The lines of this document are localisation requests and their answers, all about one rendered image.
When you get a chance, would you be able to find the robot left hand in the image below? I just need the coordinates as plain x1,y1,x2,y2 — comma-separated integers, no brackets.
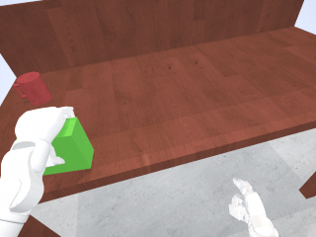
15,107,75,168

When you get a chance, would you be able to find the left robot forearm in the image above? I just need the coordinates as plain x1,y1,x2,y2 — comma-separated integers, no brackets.
0,137,50,237

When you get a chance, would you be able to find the sponge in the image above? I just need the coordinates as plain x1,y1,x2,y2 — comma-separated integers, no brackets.
16,117,94,176

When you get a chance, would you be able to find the robot right hand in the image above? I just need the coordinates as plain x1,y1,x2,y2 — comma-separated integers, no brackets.
228,177,267,223

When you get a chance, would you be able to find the right robot forearm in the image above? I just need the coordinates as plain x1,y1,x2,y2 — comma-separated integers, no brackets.
248,214,278,237

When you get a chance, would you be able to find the table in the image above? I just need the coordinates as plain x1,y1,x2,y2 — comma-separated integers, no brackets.
0,0,316,237

